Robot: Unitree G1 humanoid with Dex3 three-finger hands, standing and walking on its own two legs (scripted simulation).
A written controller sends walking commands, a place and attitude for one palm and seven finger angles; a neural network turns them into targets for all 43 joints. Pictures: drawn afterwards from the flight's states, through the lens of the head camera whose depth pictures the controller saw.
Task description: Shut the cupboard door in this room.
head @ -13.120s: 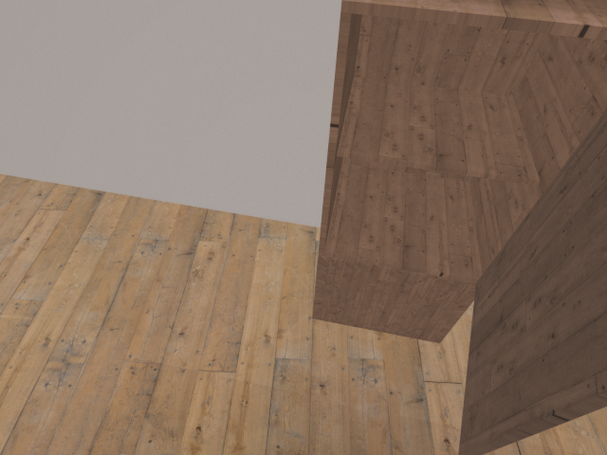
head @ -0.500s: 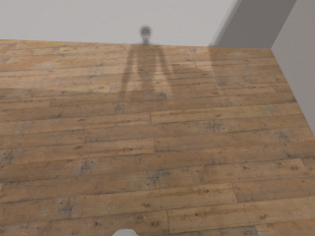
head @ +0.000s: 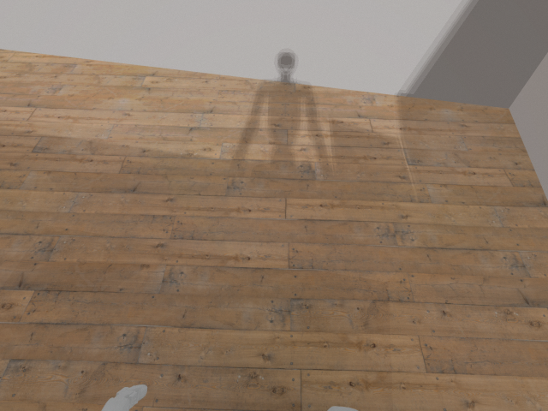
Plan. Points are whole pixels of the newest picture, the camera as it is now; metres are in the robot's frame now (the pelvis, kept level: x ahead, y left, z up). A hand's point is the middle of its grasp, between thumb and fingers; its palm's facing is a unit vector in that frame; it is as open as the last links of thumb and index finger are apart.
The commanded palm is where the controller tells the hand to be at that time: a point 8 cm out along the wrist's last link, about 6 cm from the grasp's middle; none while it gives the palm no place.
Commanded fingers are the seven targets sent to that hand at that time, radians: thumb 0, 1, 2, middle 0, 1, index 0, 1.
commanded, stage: turn or walk to find it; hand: left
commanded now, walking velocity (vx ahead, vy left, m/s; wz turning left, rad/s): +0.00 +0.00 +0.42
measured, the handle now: out of the picture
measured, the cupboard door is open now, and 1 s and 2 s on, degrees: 76 76 76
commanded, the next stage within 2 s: none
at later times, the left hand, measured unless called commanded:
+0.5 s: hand out of the picture -0.03 +0.15 -0.15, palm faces +0.29 -0.91 -0.29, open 7.3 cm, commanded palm none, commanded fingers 0.00 0.90 0.90 -0.20 -0.30 -0.20 -0.30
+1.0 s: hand out of the picture -0.06 +0.19 -0.16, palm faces +0.47 -0.85 -0.25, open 7.4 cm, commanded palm none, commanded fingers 0.00 0.90 0.90 -0.20 -0.30 -0.20 -0.30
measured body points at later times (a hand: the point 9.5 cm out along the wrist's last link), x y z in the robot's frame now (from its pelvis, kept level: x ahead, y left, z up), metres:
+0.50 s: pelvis -0.03 -0.05 +0.00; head +0.02 -0.07 +0.45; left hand -0.05 +0.20 -0.13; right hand +0.09 -0.29 -0.16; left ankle -0.10 +0.11 -0.67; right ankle -0.02 -0.13 -0.74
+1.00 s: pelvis -0.05 -0.03 +0.00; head -0.01 -0.01 +0.45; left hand -0.09 +0.24 -0.14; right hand +0.13 -0.21 -0.15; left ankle -0.10 +0.07 -0.74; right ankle +0.00 -0.17 -0.70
